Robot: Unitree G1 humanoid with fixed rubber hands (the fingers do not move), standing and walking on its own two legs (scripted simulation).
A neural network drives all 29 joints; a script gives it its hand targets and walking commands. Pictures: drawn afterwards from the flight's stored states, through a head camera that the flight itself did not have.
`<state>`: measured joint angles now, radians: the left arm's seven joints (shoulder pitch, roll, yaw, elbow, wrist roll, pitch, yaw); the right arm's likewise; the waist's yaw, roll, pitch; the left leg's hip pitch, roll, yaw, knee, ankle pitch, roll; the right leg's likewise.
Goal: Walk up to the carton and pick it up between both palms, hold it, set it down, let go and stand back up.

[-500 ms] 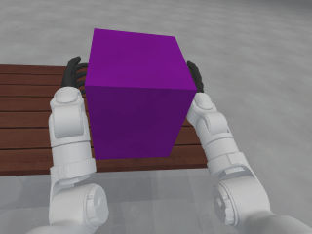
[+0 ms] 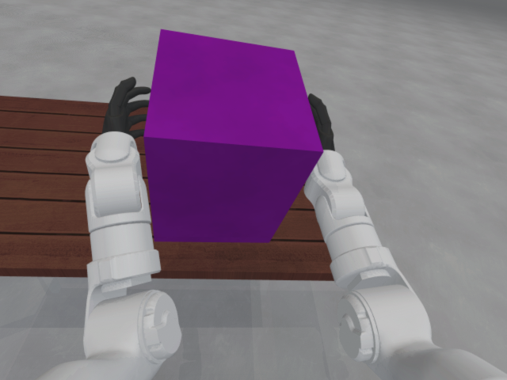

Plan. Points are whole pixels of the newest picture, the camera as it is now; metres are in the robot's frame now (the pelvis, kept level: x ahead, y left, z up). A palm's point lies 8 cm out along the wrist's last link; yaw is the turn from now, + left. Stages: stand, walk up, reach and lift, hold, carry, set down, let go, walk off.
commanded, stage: set down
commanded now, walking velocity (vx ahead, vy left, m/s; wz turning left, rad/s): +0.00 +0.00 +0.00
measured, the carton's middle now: (221, 149) +0.40 +0.03 +0.20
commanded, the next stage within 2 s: none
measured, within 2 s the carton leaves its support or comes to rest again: neither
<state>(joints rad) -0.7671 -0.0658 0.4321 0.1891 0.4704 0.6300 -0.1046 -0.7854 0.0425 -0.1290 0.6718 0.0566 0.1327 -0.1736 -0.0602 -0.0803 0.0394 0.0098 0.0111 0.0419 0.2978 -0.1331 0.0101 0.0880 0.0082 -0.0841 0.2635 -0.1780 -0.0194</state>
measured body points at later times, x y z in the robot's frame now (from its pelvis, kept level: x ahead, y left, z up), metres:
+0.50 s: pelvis +0.02 +0.00 +0.00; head +0.00 +0.03 +0.45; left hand +0.41 +0.16 +0.19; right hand +0.41 -0.13 +0.17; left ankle +0.03 +0.11 -0.75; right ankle +0.00 -0.10 -0.75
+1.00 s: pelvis +0.02 +0.01 +0.00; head +0.01 +0.04 +0.45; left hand +0.43 +0.18 +0.17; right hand +0.43 -0.12 +0.16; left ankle +0.03 +0.11 -0.75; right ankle +0.00 -0.10 -0.75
